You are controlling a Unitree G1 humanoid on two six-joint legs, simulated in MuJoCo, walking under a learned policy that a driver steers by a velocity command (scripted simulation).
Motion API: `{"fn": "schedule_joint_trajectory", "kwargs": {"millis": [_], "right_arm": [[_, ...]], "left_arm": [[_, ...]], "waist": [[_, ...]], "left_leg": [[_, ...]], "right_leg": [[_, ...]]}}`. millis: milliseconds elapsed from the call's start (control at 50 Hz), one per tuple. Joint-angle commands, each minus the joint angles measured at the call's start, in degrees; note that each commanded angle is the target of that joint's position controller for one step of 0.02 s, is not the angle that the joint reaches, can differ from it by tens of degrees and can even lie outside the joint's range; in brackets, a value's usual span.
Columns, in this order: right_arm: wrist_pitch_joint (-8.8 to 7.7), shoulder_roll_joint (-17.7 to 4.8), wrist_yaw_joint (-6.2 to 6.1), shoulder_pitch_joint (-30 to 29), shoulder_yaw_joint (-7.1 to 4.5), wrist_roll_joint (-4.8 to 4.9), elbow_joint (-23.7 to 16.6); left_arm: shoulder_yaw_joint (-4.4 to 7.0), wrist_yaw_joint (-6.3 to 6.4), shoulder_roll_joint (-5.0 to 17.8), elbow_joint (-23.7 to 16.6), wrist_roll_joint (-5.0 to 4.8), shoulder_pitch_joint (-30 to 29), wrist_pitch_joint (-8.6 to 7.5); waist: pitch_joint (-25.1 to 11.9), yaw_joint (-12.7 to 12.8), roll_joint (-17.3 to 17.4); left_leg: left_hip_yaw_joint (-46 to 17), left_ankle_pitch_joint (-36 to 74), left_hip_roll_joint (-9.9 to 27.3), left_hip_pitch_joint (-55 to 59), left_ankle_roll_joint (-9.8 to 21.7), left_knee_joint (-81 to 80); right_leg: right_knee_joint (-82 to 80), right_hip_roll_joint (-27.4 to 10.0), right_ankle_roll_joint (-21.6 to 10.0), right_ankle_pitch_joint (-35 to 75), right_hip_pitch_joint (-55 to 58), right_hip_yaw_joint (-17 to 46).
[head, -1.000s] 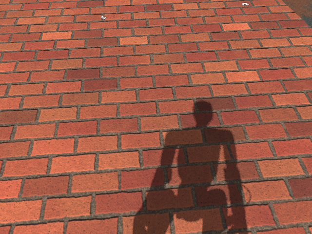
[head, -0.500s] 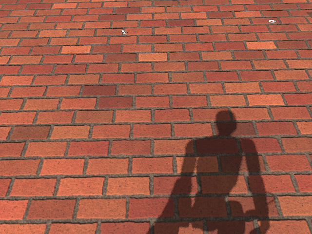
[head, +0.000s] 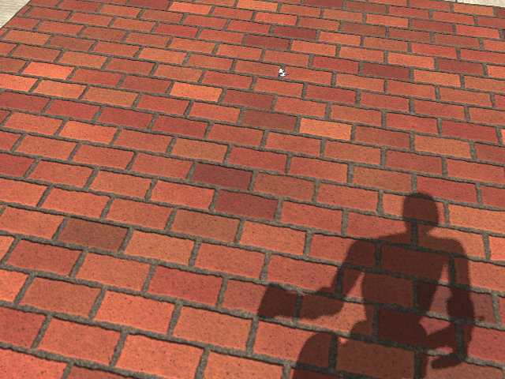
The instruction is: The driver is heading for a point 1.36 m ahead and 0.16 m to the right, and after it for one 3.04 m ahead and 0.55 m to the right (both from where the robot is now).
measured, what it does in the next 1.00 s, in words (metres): walks ahead: right foot, then left foot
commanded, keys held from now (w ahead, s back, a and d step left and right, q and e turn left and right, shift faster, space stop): w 0.52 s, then no key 0.48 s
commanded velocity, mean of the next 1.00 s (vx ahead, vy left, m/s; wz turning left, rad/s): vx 0.36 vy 0.00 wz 0.07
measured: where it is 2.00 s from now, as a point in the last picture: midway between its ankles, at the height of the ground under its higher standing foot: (256, 292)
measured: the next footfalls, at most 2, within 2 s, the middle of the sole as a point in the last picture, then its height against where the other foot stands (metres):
right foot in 0.28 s outside the picture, level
left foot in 0.76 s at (228, 353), level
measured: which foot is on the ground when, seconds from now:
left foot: down 0.00-0.30, up 0.32-0.74, down 0.76-1.00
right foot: up 0.00-0.26, down 0.28-0.78, up 0.80-1.00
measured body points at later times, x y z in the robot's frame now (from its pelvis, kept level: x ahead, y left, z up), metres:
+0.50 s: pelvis +0.28 -0.07 +0.00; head +0.30 -0.08 +0.45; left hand +0.34 +0.19 -0.11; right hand +0.40 -0.34 -0.12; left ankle +0.31 +0.09 -0.66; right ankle +0.29 -0.16 -0.74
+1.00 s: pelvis +0.45 -0.03 -0.01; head +0.47 -0.02 +0.44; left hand +0.52 +0.24 -0.15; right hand +0.60 -0.27 -0.12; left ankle +0.54 +0.07 -0.74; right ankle +0.46 -0.18 -0.72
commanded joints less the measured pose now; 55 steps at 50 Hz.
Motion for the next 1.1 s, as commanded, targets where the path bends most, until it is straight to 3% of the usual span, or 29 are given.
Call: {"fn": "schedule_joint_trajectory", "kwargs": {"millis": [20, 120, 180, 220, 260, 280, 300, 320, 340, 380, 400, 460, 560, 660, 700, 740, 760, 780, 800, 820, 840, 860, 880, 920, 960, 1000, 1040, 1080, 1100], "right_arm": [[-1.11, -7.96, -1.06, 0.79, -1.66, 0.44, -2.91], [-0.72, -9.3, -1.25, 5.6, -1.76, 1.01, -1.17], [-0.02, -9.22, -1.52, 7.95, -1.62, 0.74, -0.26], [0.59, -9.95, -1.78, 7.56, -1.74, 0.59, -0.2], [0.96, -10.29, -1.68, 4.71, -1.56, 0.44, -1.07], [0.75, -9.09, -1.51, 2.84, -0.82, -0.26, -2.51], [-0.5, -4.33, -1.03, 8.87, 0.64, 0.03, -2.58], [-1.51, -5.37, -0.7, 10.64, 0.78, 0.91, -2.05], [-1.9, -10.45, -0.54, 5.91, -0.51, 1.93, -2.98], [-1.6, -9.28, -0.69, -0.61, -0.54, 1.08, -4.64], [-1.09, -8.74, -0.96, -0.32, -0.92, 0.32, -4.51], [0.19, -5.8, -1.37, 2.21, -0.55, 0.09, -3.95], [-0.36, -4.17, -1.52, -7.38, -0.11, -0.42, -7.19], [-0.96, -4.13, -0.41, -14.16, -0.04, -0.16, -9.31], [-1.19, -5.9, 0.04, -13.65, -0.59, -0.55, -9.7], [-1.62, -8.12, -0.11, -6.72, -1.6, -1.38, -7.34], [-1.87, -11.61, -0.55, -1.98, -2.47, -1.91, -6.23], [-1.25, -13.65, -1.07, 1.46, -2.48, -3.33, -6.3], [-0.25, -8.93, -0.96, 3.76, -1.38, -2.08, -5.4], [0.59, -7.3, -0.49, 1.99, -0.86, -0.73, -5.63], [1.04, -6.85, -0.49, -2.91, -0.74, -0.14, -6.28], [1.2, -6.28, -0.5, -7.4, -0.36, -0.34, -6.81], [1.42, -6.27, -0.68, -10.9, -0.32, -0.82, -7.21], [1.97, -7.51, -0.88, -13.81, -0.93, -2.0, -6.91], [1.93, -6.6, -1.2, -13.01, -0.83, -1.97, -5.85], [2.15, -6.39, -1.58, -12.93, -0.78, -1.37, -4.9], [2.73, -7.7, -1.94, -11.83, -1.23, -0.23, -3.67], [3.22, -8.84, -2.37, -11.29, -1.76, 0.81, -3.14], [3.15, -7.46, -2.44, -12.36, -1.54, 1.23, -3.62]], "left_arm": [[0.58, 0.79, 2.47, -2.52, 0.24, 0.76, 0.56], [0.28, -0.57, 2.71, -5.32, -1.23, -8.99, -0.14], [0.26, -2.09, 3.44, -7.52, -1.31, -12.37, -1.15], [0.48, -2.72, 4.22, -7.72, -1.31, -10.46, -1.64], [1.84, -2.48, 6.65, -5.08, -1.23, -0.27, -1.83], [2.88, -2.06, 9.69, -2.94, -0.77, 10.74, -1.82], [4.51, -1.74, 14.77, -1.4, -0.1, 19.84, -1.11], [3.76, -1.97, 11.1, 0.01, -0.87, 21.33, -0.45], [2.68, -1.86, 7.69, -0.96, -1.48, 16.6, -0.14], [1.61, -2.31, 5.29, -2.4, -1.26, 8.56, 0.5], [1.21, -2.66, 4.27, -2.58, -0.89, 6.84, 0.34], [1.51, -3.28, 5.17, -1.34, -1.0, 6.85, -0.19], [1.92, -2.12, 6.82, 0.98, -1.11, 9.81, 0.78], [1.76, -1.22, 7.58, 3.85, -1.69, 13.93, 2.09], [1.87, -0.89, 7.94, 4.15, -1.79, 12.65, 2.67], [1.91, -0.62, 8.09, 3.82, -1.88, 10.39, 3.11], [1.39, -0.62, 6.9, 3.29, -0.98, 11.84, 2.86], [-0.28, -1.01, 1.9, 3.92, -0.01, 19.33, 2.23], [-1.11, -1.56, 0.5, 6.22, -0.74, 24.3, 2.44], [0.41, -1.8, 6.16, 6.24, -1.66, 21.85, 3.17], [0.82, -1.42, 6.72, 4.9, -2.16, 16.5, 4.22], [0.99, -0.74, 6.01, 4.37, -1.73, 13.22, 5.47], [1.24, 0.01, 5.64, 4.19, -1.13, 12.44, 6.74], [0.7, 0.98, 2.62, 5.41, -0.67, 14.82, 8.06], [0.57, 1.35, 1.75, 6.12, -0.46, 15.08, 8.23], [0.8, 1.34, 2.08, 6.37, -0.44, 14.04, 8.27], [1.09, 0.97, 2.32, 7.0, 0.22, 14.6, 7.99], [1.47, 0.79, 3.23, 7.02, 0.54, 15.43, 7.48], [1.39, 0.89, 3.68, 7.07, 0.46, 16.32, 7.04]], "waist": [[0.9, -0.04, 4.31], [1.66, -4.85, 5.79], [2.06, -5.47, 5.93], [1.16, -3.66, 7.08], [-4.45, 2.29, 7.33], [-12.38, 7.34, 5.21], [-21.37, 8.05, -7.66], [-22.68, 7.56, -13.65], [-12.59, 7.09, -7.88], [-1.79, 3.96, 0.84], [-0.39, 2.16, 0.36], [-0.18, -0.01, -2.19], [1.55, 1.91, -1.6], [-0.01, 4.18, -3.03], [-1.12, 2.79, -3.66], [-4.82, -1.01, -2.67], [-9.88, -1.91, 1.27], [-17.97, 0.01, 11.21], [-26.05, -0.43, 17.2], [-22.69, -0.98, 11.37], [-15.67, -0.11, 7.53], [-10.0, 1.02, 5.08], [-7.32, 2.63, 5.96], [-5.28, 4.41, 9.61], [-6.59, 4.03, 9.8], [-6.87, 3.78, 9.39], [-6.06, 4.34, 9.98], [-2.24, 4.98, 10.22], [0.59, 5.4, 6.38]], "left_leg": [[-8.51, 11.23, 13.21, -7.07, 7.48, -8.46], [-12.11, 4.86, 16.74, 3.84, 6.05, -6.03], [-15.36, 9.28, 20.15, 12.2, 6.18, -2.16], [-15.89, 15.09, 21.1, 14.24, 5.03, 0.22], [-12.6, 31.33, 17.53, 11.41, 2.89, 9.41], [-9.67, 28.74, 14.46, 3.28, 0.83, 22.72], [-3.25, 8.01, 5.72, -18.61, -3.9, 44.58], [-5.59, -22.83, 4.55, -29.4, -4.48, 53.69], [-6.69, -19.92, 8.52, -34.2, -4.0, 57.57], [-2.75, -11.31, 13.24, -32.63, -4.44, 52.2], [-2.55, -8.95, 14.95, -29.81, -4.74, 49.13], [-0.73, -4.96, 15.84, -26.17, -6.36, 44.89], [1.63, 8.69, 14.66, -25.32, -7.4, 25.51], [2.15, 15.51, 10.81, -18.83, -6.31, 13.08], [1.02, 11.95, 10.48, -17.14, -4.68, 10.3], [2.29, 15.83, 8.86, -7.19, -2.61, 4.77], [-1.08, 36.76, 13.68, 4.06, -0.44, 6.71], [-13.96, 58.71, 26.99, 24.21, 8.27, 12.37], [-22.88, 60.09, 33.73, 28.66, 14.53, 10.91], [-21.75, 45.45, 30.87, 22.6, 12.63, 8.29], [-18.75, 31.77, 28.45, 15.27, 9.86, 5.39], [-16.12, 22.03, 26.39, 6.4, 8.05, 2.07], [-13.64, 14.39, 24.47, -1.41, 6.42, -0.97], [-8.19, 8.23, 20.63, -11.41, 5.35, -4.41], [-6.34, 4.26, 19.81, -11.81, 5.41, -4.75], [-6.4, -4.45, 19.66, -11.98, 4.65, -4.85], [-6.83, -22.8, 18.43, -15.0, 2.09, -6.1], [-8.86, -33.19, 18.02, -17.37, -0.34, -6.49], [-7.43, -32.29, 16.19, -18.75, -1.83, -1.98]], "right_leg": [[-12.13, 1.26, 0.97, 11.05, 5.67, -3.67], [-26.64, 3.54, -0.11, 14.44, 3.51, -3.61], [-29.93, 4.61, -2.2, 8.28, 0.04, -3.65], [-32.17, 5.87, -3.89, 4.0, 4.12, -4.38], [-35.28, 8.64, -6.69, 4.88, 21.13, -6.63], [-33.12, 2.3, -10.61, 7.88, 37.97, -0.22], [-33.66, -10.24, -19.26, 2.78, 61.99, 20.48], [-41.02, -15.88, -21.49, -3.89, 64.95, 35.83], [-42.69, -14.12, -18.53, -8.83, 56.99, 30.78], [-46.82, -8.67, -15.63, -2.56, 40.59, 17.66], [-48.64, -6.4, -14.63, 1.1, 35.95, 13.84], [-51.63, -3.49, -15.13, 11.17, 30.45, 6.6], [-50.94, -0.36, -12.82, 27.02, 29.86, -1.8], [-45.7, -1.39, -10.72, 29.84, 34.94, -2.36], [-41.74, -2.85, -9.69, 29.55, 38.13, -0.35], [-33.21, -0.38, -7.56, 31.55, 38.68, -0.77], [-24.15, 3.3, -5.28, 24.63, 34.25, -2.8], [-7.43, 8.58, -1.9, -1.13, 17.92, -4.45], [3.48, 10.34, 0.21, -31.55, 12.81, -1.16], [6.98, 7.93, 0.64, -32.58, 10.91, 1.57], [6.83, 6.11, 1.23, -29.75, 8.19, -0.01], [3.48, 4.54, 1.8, -26.72, 8.66, -0.83], [-0.75, 3.31, 2.23, -23.4, 12.46, -1.01], [-7.75, 4.72, 2.79, -18.6, 21.13, -3.92], [-13.4, 4.95, 2.3, -14.78, 24.72, -4.42], [-19.43, 5.13, 1.41, -9.17, 27.55, -4.91], [-23.95, 7.18, -0.19, -6.37, 31.56, -7.96], [-25.87, 7.34, -3.23, -13.44, 30.4, -8.46], [-33.13, 4.02, -6.06, -19.52, 29.02, -3.69]]}}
